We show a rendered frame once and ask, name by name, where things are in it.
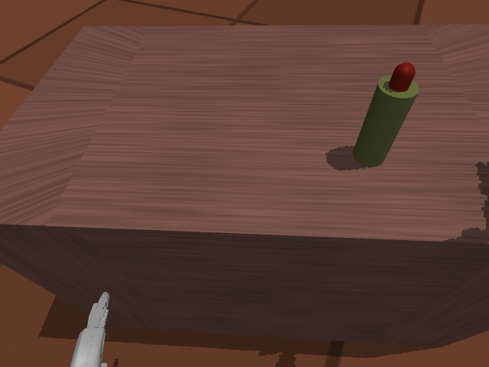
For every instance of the bottle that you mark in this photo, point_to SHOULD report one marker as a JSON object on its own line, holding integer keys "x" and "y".
{"x": 389, "y": 107}

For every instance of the left robot hand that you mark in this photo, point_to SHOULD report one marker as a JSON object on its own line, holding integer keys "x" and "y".
{"x": 90, "y": 343}

